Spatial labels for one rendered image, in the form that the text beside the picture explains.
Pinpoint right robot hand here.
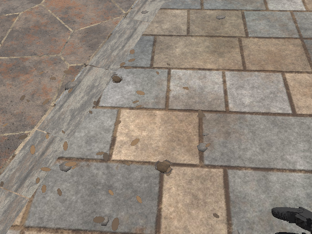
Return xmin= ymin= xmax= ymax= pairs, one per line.
xmin=271 ymin=207 xmax=312 ymax=234

